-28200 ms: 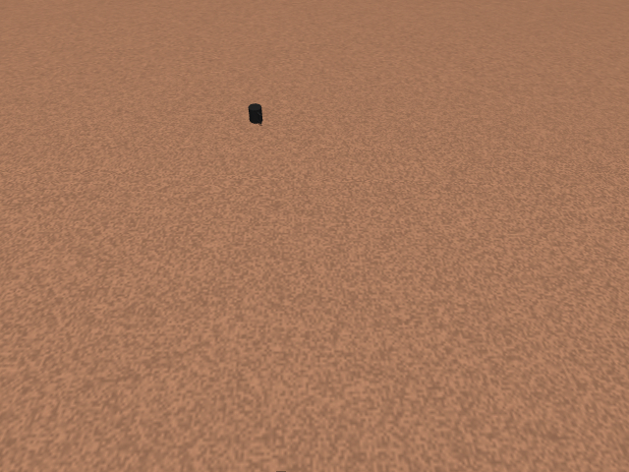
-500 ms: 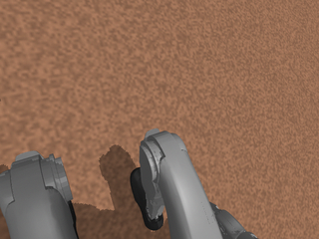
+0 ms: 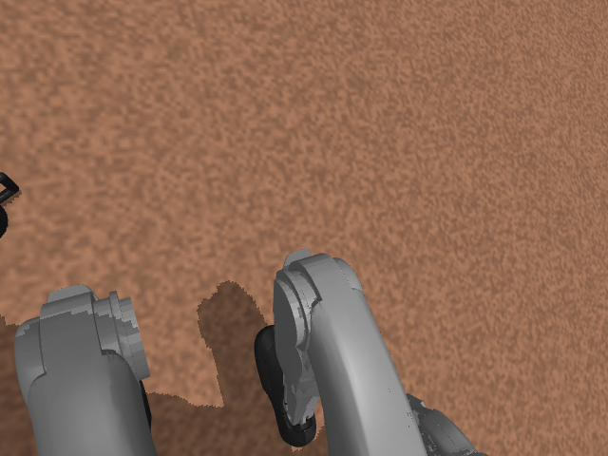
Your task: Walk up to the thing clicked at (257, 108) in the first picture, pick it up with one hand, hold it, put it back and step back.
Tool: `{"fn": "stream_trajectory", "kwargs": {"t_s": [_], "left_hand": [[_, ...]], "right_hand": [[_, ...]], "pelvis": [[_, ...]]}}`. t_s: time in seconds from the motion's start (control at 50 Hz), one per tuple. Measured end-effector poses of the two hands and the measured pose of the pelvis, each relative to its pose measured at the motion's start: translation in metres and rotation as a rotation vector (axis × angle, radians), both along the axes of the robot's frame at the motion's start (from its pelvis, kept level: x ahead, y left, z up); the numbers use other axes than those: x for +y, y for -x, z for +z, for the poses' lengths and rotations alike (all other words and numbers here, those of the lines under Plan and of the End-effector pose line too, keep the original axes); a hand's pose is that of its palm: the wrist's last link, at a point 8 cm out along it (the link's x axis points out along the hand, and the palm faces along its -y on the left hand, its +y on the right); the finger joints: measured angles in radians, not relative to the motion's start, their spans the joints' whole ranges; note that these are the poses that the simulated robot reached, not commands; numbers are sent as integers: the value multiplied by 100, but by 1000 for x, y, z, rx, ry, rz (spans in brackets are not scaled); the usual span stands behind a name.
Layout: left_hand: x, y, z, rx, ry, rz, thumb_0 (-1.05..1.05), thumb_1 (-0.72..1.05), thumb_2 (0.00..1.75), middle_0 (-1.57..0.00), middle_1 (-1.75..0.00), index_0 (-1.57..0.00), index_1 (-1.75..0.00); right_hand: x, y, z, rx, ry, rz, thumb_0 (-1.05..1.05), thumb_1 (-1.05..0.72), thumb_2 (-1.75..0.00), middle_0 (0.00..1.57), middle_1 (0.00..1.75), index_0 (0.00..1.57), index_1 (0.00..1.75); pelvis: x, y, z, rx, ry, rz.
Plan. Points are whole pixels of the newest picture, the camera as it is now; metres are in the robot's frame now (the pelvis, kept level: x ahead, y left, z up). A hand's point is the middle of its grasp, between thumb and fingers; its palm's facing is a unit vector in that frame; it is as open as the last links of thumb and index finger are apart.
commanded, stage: withdraw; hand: left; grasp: from above
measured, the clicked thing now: out of the picture +0.43 +0.34 -0.26
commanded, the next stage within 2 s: home in 0.72 s
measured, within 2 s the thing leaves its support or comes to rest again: neither
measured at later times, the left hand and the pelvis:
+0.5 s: hand out of the picture +0.41 +0.35 -0.05, palm faces -0.49 -0.12 -0.86, open 14.1 cm; pelvis -0.01 -0.01 +0.08, yaw +6 degrees
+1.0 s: hand out of the picture +0.43 +0.36 -0.11, palm faces -0.34 -0.10 -0.94, open 13.4 cm; pelvis -0.01 +0.00 +0.03, yaw +5 degrees
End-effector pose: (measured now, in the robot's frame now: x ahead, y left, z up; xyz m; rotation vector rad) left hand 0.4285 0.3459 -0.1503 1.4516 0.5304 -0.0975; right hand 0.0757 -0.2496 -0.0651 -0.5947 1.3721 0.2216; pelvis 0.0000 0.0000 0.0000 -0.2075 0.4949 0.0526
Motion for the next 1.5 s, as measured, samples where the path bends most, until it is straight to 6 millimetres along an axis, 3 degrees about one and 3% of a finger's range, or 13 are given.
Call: {"fn": "stream_trajectory", "kwargs": {"t_s": [0.2,0.32,0.42,0.5,0.6,0.74,0.82,0.92,1.04,1.12,1.22,1.36,1.5], "left_hand": [[15,5,89,-34,-77,40,0,-52,98,-8,-101,-9,-100],[12,9,142,41,-64,36,0,-52,99,-8,-101,-9,-100],[9,11,163,96,-33,17,0,-52,100,-8,-100,-9,-100],[9,14,161,124,-17,-2,0,-52,100,-8,-101,-9,-100],[11,19,136,152,-8,-31,0,-51,100,-8,-100,-9,-100],[8,19,87,122,9,-70,0,-51,100,-8,-101,-9,-100],[8,11,70,54,1,-69,0,-50,99,-9,-101,-10,-100],[9,-1,74,-22,-36,-38,0,-46,95,-12,-98,-13,-96],[15,-2,108,-37,-35,53,0,-31,91,-19,-81,-19,-81],[14,13,142,-21,30,108,0,-13,87,-21,-67,-20,-67],[9,52,186,3,182,191,0,17,82,-21,-49,-20,-49],[-1,115,240,-9,409,302,0,61,85,-21,-35,-21,-35],[-11,170,292,-45,586,468,0,81,88,-21,-31,-21,-31]], "right_hand": [[1,-23,-2,-58,-67,-120,1,-91,-90,20,30,20,30],[1,-35,17,-106,-79,-153,0,-91,-90,20,30,20,30],[-6,-33,38,-124,-39,-160,0,-91,-90,20,30,20,30],[-13,-24,48,-111,8,-155,0,-91,-90,20,30,20,30],[-23,-7,48,-68,66,-142,0,-91,-89,20,30,20,30],[-24,16,30,7,114,-124,0,-90,-89,20,30,20,30],[-17,25,16,25,113,-130,0,-90,-89,20,30,20,30],[-4,27,2,24,69,-164,0,-90,-89,20,30,20,30],[10,15,3,-9,-9,-215,1,-90,-89,20,30,20,30],[15,0,20,-41,-50,-255,1,-90,-89,20,30,20,30],[14,-29,55,-104,-71,-255,1,-90,-89,21,30,20,30],[12,-86,118,-264,-70,-193,1,-91,-89,20,30,20,30],[28,-143,182,-457,-111,-130,1,-91,-90,20,30,20,30]], "pelvis": [[-2,0,25,63,-34,34],[-4,5,55,74,-55,54],[-6,10,72,75,-64,64],[-7,13,76,74,-66,67],[-7,16,68,69,-62,66],[-6,18,41,47,-49,61],[-4,17,26,37,-42,55],[-3,13,19,54,-40,53],[-2,8,36,86,-44,55],[-2,5,61,108,-51,64],[-1,3,102,113,-60,77],[0,2,156,80,-73,103],[0,0,206,25,-90,133]]}}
